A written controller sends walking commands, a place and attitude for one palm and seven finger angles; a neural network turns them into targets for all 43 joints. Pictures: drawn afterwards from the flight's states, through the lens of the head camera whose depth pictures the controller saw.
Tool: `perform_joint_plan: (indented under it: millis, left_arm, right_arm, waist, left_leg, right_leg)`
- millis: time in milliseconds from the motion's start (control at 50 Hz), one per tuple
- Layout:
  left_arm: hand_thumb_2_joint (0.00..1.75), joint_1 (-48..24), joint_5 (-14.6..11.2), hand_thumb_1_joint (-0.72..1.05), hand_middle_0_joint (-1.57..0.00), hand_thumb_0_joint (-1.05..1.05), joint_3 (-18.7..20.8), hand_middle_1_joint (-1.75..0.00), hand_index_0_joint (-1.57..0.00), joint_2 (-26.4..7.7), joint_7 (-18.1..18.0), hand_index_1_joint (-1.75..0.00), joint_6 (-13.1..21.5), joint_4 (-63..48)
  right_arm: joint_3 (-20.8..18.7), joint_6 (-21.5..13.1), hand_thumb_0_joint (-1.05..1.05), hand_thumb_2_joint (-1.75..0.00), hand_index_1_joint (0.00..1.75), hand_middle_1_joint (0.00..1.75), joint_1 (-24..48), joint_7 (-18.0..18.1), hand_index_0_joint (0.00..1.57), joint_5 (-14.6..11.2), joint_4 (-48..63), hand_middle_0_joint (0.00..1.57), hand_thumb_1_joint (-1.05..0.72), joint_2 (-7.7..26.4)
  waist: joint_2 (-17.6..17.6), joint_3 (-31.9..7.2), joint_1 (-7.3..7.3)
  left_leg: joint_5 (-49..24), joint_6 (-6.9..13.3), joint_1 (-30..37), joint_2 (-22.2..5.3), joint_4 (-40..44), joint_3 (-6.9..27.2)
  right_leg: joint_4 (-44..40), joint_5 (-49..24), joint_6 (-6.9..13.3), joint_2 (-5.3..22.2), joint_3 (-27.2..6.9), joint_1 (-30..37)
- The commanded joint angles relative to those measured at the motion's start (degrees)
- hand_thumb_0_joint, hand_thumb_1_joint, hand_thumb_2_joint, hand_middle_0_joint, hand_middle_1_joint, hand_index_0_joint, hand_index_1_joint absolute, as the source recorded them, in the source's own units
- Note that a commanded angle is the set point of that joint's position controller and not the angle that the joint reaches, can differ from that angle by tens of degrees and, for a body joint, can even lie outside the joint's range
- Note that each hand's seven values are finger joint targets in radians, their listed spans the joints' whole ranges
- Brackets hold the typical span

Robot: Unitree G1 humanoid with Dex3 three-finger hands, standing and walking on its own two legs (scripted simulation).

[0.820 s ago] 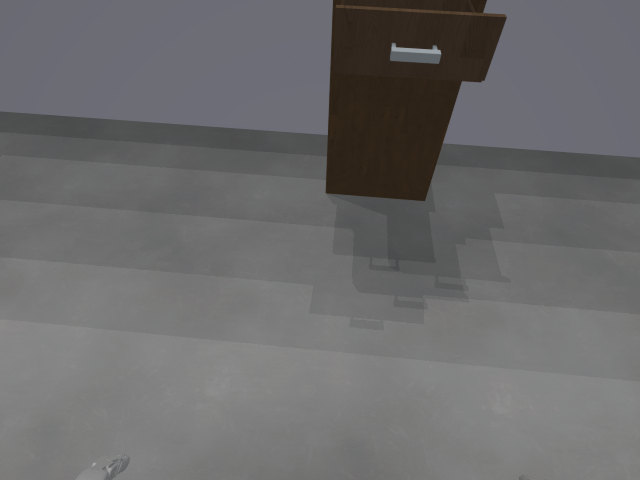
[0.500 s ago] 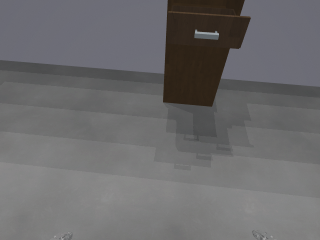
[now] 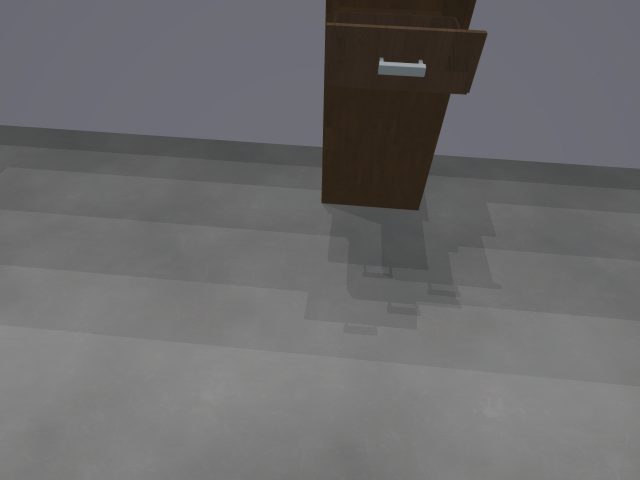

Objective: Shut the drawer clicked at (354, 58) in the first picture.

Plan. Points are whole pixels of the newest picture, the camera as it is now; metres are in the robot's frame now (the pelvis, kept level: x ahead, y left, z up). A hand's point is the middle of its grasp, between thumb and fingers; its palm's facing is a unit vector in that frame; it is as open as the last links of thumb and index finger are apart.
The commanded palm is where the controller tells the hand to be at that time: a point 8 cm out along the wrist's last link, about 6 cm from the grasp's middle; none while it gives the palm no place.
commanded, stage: look at it before walking up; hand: left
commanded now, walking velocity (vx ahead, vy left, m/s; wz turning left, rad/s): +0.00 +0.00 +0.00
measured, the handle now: (401, 65) +1.10 -0.15 +0.03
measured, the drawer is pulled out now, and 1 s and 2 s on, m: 0.30 0.30 0.30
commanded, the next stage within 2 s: walk to a spot facing it in 0.62 s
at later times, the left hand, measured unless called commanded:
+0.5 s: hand out of the picture +0.06 +0.24 -0.16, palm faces -0.04 -0.94 -0.33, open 7.4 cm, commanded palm none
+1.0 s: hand out of the picture +0.05 +0.21 -0.18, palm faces -0.10 -0.97 -0.24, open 7.4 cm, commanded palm none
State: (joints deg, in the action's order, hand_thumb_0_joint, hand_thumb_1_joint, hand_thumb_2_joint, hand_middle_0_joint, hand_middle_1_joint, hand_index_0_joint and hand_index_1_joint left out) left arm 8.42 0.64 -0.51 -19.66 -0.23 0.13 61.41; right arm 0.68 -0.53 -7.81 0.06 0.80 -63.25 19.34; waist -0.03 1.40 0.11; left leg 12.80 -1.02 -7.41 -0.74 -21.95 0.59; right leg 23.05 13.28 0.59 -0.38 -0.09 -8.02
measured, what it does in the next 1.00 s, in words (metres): stands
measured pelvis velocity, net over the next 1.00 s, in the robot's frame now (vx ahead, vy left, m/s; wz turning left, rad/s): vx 0.02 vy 0.00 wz -0.13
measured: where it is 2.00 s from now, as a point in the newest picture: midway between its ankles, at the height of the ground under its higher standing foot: (350, 456)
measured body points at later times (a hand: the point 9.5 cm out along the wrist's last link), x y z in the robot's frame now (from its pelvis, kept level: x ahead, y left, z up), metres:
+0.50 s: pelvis -0.01 +0.00 +0.00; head -0.01 +0.00 +0.45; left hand +0.06 +0.29 -0.13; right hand +0.05 -0.30 -0.13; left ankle -0.01 +0.13 -0.74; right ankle -0.01 -0.11 -0.74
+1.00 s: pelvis +0.02 +0.00 -0.01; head +0.03 +0.00 +0.44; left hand +0.05 +0.26 -0.16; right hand +0.03 -0.27 -0.16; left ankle -0.01 +0.13 -0.74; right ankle -0.01 -0.11 -0.74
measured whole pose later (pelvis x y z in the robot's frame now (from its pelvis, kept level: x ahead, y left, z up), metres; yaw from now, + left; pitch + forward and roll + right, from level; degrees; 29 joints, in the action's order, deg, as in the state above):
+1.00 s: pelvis +0.02 +0.00 -0.01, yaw -8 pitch +0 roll +1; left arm 18.3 1.4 1.2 -14.5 1.5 -1.7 59.1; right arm -1.0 -1.1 -14.0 -0.2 1.3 -60.2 13.9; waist -0.9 0.3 1.6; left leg 20.9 -1.1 -9.3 -3.3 -30.6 -6.3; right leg 37.6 22.9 1.2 -1.7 -2.8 -15.8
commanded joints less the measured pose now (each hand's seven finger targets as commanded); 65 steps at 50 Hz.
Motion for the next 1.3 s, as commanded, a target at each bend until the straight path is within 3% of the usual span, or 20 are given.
perform_joint_plan:
  millis: [0,100,700,760,800,840,880,920,940,980,1000,1020,1040,1060,1080,1100,1120,1140,1180,1280]
  left_arm:
    - [0.9,-2.72,-0.19,0.9,-0.2,0.0,2.53,-0.3,-0.2,-11.76,-0.54,-0.3,1.31,-3.5]
    - [0.9,-2.78,-0.09,0.9,-0.2,0.0,2.54,-0.3,-0.2,-11.62,-0.44,-0.3,1.33,-3.4]
    - [0.9,-1.58,-0.04,0.9,-0.2,0.0,2.4,-0.3,-0.2,-11.32,-0.37,-0.3,1.49,-2.63]
    - [0.9,3.06,0.12,0.9,-0.2,0.0,1.38,-0.3,-0.2,-4.87,-0.34,-0.3,-0.15,-1.34]
    - [0.9,4.05,0.4,0.9,-0.2,0.0,1.92,-0.3,-0.2,-5.04,0.29,-0.3,-0.95,-2.51]
    - [0.9,5.36,0.57,0.9,-0.2,0.0,2.65,-0.3,-0.2,-5.05,0.83,-0.3,-1.17,-4.43]
    - [0.9,6.38,0.67,0.9,-0.2,0.0,3.22,-0.3,-0.2,-4.05,1.24,-0.3,-0.82,-6.16]
    - [0.9,6.97,0.57,0.9,-0.2,0.0,3.5,-0.3,-0.2,-1.53,1.66,-0.3,-0.18,-7.61]
    - [0.9,5.73,0.56,0.9,-0.2,0.0,3.65,-0.3,-0.2,-0.33,1.9,-0.3,0.1,-8.64]
    - [0.9,4.59,0.57,0.9,-0.2,0.0,4.03,-0.3,-0.2,0.95,2.3,-0.3,0.64,-9.9]
    - [0.9,7.24,0.58,0.9,-0.2,0.0,4.18,-0.3,-0.2,1.73,2.48,-0.3,0.95,-9.16]
    - [0.9,13.51,0.76,0.9,-0.2,0.0,4.6,-0.3,-0.2,1.96,2.49,-0.3,1.23,-7.1]
    - [0.9,22.13,1.15,0.9,-0.2,0.0,5.77,-0.3,-0.2,-3.15,1.87,-0.3,2.17,-4.55]
    - [0.9,28.56,0.42,0.9,-0.2,0.0,6.78,-0.3,-0.2,-8.66,0.64,-0.3,2.78,-3.03]
    - [0.9,28.77,0.0,0.9,-0.2,0.0,6.35,-0.3,-0.2,-6.54,-0.31,-0.3,2.79,-3.02]
    - [0.9,25.82,0.26,0.9,-0.2,0.0,5.91,-0.3,-0.2,-4.66,-0.38,-0.3,2.78,-3.58]
    - [0.9,22.92,0.46,0.9,-0.2,0.0,5.35,-0.3,-0.2,-2.78,-0.49,-0.3,2.9,-4.59]
    - [0.9,20.66,0.68,0.9,-0.2,0.0,5.19,-0.3,-0.2,-1.88,-0.56,-0.3,3.11,-5.34]
    - [0.9,18.32,0.81,0.9,-0.2,0.0,5.28,-0.3,-0.2,-1.32,-0.53,-0.3,3.56,-6.08]
    - [0.9,18.64,0.85,0.9,-0.2,0.0,5.53,-0.3,-0.2,-1.27,-0.46,-0.3,3.87,-5.62]
  right_arm:
    - [-2.33,-1.44,0.0,-0.9,0.3,0.3,3.61,0.91,0.2,-0.25,3.85,0.2,-0.9,11.47]
    - [-2.43,-1.45,0.0,-0.9,0.3,0.3,3.45,0.8,0.2,-0.18,3.57,0.2,-0.9,11.29]
    - [-2.46,-1.57,0.0,-0.9,0.3,0.3,2.69,0.73,0.2,-0.33,2.69,0.2,-0.9,11.37]
    - [-1.32,-0.58,0.0,-0.9,0.3,0.3,-2.14,0.6,0.2,0.16,1.53,0.2,-0.9,4.6]
    - [-1.99,-0.07,0.0,-0.9,0.3,0.3,-2.86,0.59,0.2,0.43,2.44,0.2,-0.9,5.25]
    - [-2.91,-0.03,0.0,-0.9,0.3,0.3,-3.78,0.62,0.2,0.47,4.01,0.2,-0.9,6.26]
    - [-3.77,-0.43,0.0,-0.9,0.3,0.3,-5.61,0.74,0.2,0.34,5.17,0.2,-0.9,6.97]
    - [-4.82,-1.2,0.0,-0.9,0.3,0.3,-7.62,0.96,0.2,0.15,5.78,0.2,-0.9,8.34]
    - [-5.28,-1.67,0.0,-0.9,0.3,0.3,-8.48,1.01,0.2,0.1,6.01,0.2,-0.9,8.54]
    - [-5.48,-2.19,0.0,-0.9,0.3,0.3,-8.98,1.04,0.2,0.33,6.18,0.2,-0.9,7.07]
    - [-5.36,-2.26,0.0,-0.9,0.3,0.3,-7.73,1.1,0.2,0.44,6.26,0.2,-0.9,6.5]
    - [-5.19,-2.16,0.0,-0.9,0.3,0.3,-5.76,1.06,0.2,0.45,6.68,0.2,-0.9,5.62]
    - [-4.44,-2.13,0.0,-0.9,0.3,0.3,-4.32,0.61,0.2,-0.17,8.54,0.2,-0.9,2.16]
    - [-3.36,-2.71,0.0,-0.9,0.3,0.3,1.22,0.0,0.2,-0.09,12.77,0.2,-0.9,-0.88]
    - [-3.84,-3.14,0.0,-0.9,0.3,0.3,5.66,0.41,0.2,-0.03,13.47,0.2,-0.9,0.98]
    - [-3.93,-3.24,0.0,-0.9,0.3,0.3,6.22,0.38,0.2,-0.03,13.47,0.2,-0.9,-0.51]
    - [-3.98,-3.11,0.0,-0.9,0.3,0.3,5.07,0.27,0.2,0.3,12.98,0.2,-0.9,-0.82]
    - [-4.17,-2.72,0.0,-0.9,0.3,0.3,3.28,0.03,0.2,0.46,12.36,0.2,-0.9,-1.62]
    - [-4.47,-2.03,0.0,-0.9,0.3,0.3,1.16,-0.39,0.2,0.32,11.98,0.2,-0.9,-2.88]
    - [-4.75,-1.88,0.0,-0.9,0.3,0.3,4.23,-1.37,0.2,0.06,15.12,0.2,-0.9,-4.16]
  waist:
    - [-0.52,-2.64,0.04]
    - [-0.45,-1.85,0.01]
    - [-0.12,-3.0,-0.07]
    - [-0.26,-3.07,-0.05]
    - [-0.37,2.31,0.1]
    - [0.88,5.26,0.03]
    - [2.61,5.27,-0.36]
    - [8.48,4.5,-0.84]
    - [10.41,4.19,-1.27]
    - [8.84,3.92,-1.22]
    - [7.97,2.79,0.34]
    - [4.66,0.79,3.61]
    - [-11.47,-1.7,7.04]
    - [-22.1,-1.25,8.54]
    - [-11.33,1.25,9.05]
    - [-5.78,3.81,6.98]
    - [-2.47,4.18,5.01]
    - [-1.41,3.16,3.3]
    - [-2.78,2.72,1.5]
    - [-6.43,2.52,1.89]
  left_leg:
    - [-7.88,2.51,-0.52,-5.84,3.49,4.71]
    - [-5.95,2.43,-0.77,-5.72,3.93,4.79]
    - [-7.18,2.4,0.1,-6.26,4.34,5.04]
    - [2.63,1.42,0.43,-6.16,1.94,2.3]
    - [13.43,1.9,-3.21,-6.27,1.85,2.02]
    - [19.33,2.78,-4.34,-7.37,1.92,2.9]
    - [22.13,4.52,-2.63,-9.96,2.4,5.4]
    - [21.11,7.94,1.11,-16.07,5.65,11.16]
    - [15.94,9.98,3.05,-19.75,6.74,11.89]
    - [2.59,10.91,4.25,-21.18,3.49,8.0]
    - [-2.54,9.19,1.9,-19.74,-1.41,3.28]
    - [-3.31,6.06,-4.82,-16.04,-11.39,-2.8]
    - [1.96,1.72,-19.88,-8.54,-31.89,-10.23]
    - [20.26,-0.74,-35.77,-1.89,-45.93,-9.6]
    - [17.91,-0.12,-37.62,-4.44,-48.12,-1.73]
    - [14.28,-0.48,-38.78,-5.93,-49.35,-1.41]
    - [11.55,-0.9,-37.47,-7.01,-47.92,-0.69]
    - [9.36,-1.54,-35.44,-7.27,-46.1,-1.18]
    - [5.75,-2.39,-32.4,-6.93,-42.32,-2.32]
    - [-0.88,-2.81,-31.11,-5.34,-32.14,-3.48]
  right_leg:
    - [-4.31,-8.41,1.57,7.26,-6.5,-0.15]
    - [-5.3,-5.07,1.55,7.09,-7.16,-1.52]
    - [-5.65,-6.38,1.33,7.02,-7.06,-1.07]
    - [-4.2,3.62,1.1,5.84,-8.13,-3.18]
    - [-4.06,13.52,1.77,4.51,-9.99,-8.09]
    - [-1.68,17.37,2.39,3.02,-10.58,-12.49]
    - [3.52,17.47,2.56,0.99,-9.52,-16.2]
    - [14.46,12.16,1.59,-2.16,-3.62,-20.66]
    - [19.46,12.05,0.74,-1.33,0.25,-22.35]
    - [19.74,15.17,0.19,1.78,1.62,-22.4]
    - [15.79,12.83,0.45,1.97,2.82,-16.64]
    - [8.2,6.35,1.2,0.56,4.2,-4.78]
    - [-2.76,5.65,4.96,8.77,-12.76,9.5]
    - [-9.62,-7.19,11.54,22.03,-36.14,15.01]
    - [-8.39,-11.58,14.25,21.19,-35.63,12.7]
    - [-7.6,-11.27,15.51,20.22,-32.8,10.4]
    - [-7.4,-10.33,15.13,18.97,-29.27,7.73]
    - [-7.71,-10.28,14.19,17.41,-25.5,5.78]
    - [-8.69,-10.95,12.8,14.8,-20.13,2.25]
    - [-9.25,-10.7,10.7,11.04,-16.59,1.88]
